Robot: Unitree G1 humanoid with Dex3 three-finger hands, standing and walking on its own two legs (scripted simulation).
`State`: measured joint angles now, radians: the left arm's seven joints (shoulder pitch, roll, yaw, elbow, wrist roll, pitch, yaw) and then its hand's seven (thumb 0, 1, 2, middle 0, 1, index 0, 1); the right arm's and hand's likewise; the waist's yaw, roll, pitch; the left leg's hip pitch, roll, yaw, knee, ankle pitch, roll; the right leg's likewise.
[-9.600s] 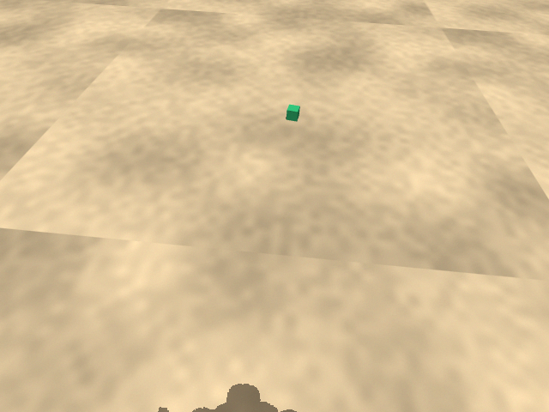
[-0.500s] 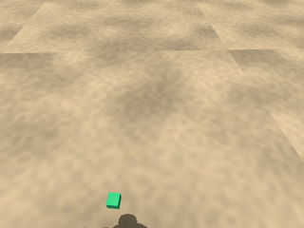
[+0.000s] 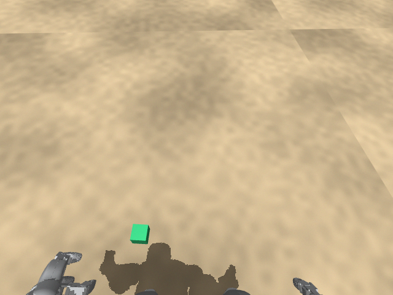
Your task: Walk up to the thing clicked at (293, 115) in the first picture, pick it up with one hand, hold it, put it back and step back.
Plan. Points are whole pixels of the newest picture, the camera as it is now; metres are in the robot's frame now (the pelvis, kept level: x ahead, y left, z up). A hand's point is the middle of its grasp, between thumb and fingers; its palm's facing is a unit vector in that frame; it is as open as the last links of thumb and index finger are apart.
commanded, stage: rise first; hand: left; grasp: from above
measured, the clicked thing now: (140, 234) +0.41 +0.23 -0.72
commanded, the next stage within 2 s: none
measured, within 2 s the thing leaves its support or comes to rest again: neither
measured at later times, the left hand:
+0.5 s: hand out of the picture +0.13 +0.27 -0.25, palm faces -0.26 -0.83 -0.50, open 14.1 cm
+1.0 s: hand (106, 257) +0.26 +0.29 -0.45, palm faces -0.50 -0.35 -0.79, open 13.7 cm
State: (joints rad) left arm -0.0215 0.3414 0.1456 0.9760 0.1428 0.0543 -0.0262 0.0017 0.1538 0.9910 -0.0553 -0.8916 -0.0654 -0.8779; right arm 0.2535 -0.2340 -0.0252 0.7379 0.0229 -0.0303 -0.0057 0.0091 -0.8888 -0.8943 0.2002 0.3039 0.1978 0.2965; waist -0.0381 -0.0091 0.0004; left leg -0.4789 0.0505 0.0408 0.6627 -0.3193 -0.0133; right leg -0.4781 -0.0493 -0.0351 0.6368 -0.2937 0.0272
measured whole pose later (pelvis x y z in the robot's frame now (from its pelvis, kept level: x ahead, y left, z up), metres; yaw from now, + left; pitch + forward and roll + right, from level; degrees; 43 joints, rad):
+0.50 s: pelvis -0.02 +0.00 -0.10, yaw +1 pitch +21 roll -2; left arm 0.10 0.37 0.14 0.66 0.35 0.08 -0.02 0.00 -0.49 0.97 -0.05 -1.08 -0.05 -1.08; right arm 0.16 -0.25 -0.03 0.57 -0.01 -0.17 -0.01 0.01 -0.83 -0.88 0.20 0.30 0.20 0.30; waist -0.02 0.00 -0.13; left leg -1.10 0.06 -0.01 1.29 -0.56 -0.01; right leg -1.09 -0.06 -0.04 1.25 -0.53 0.03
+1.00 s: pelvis -0.08 +0.00 -0.31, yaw -1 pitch +34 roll -3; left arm -0.46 0.56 0.15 0.92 0.85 -0.23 0.08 0.00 -0.42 0.95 -0.03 -1.11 -0.05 -1.08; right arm 0.10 -0.28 -0.07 0.70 -0.03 -0.10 0.06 0.01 -0.79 -0.87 0.20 0.30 0.20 0.30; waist -0.04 0.02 -0.13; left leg -1.97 0.05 -0.07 2.05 -0.68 -0.02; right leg -1.94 -0.06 -0.03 2.01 -0.65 0.02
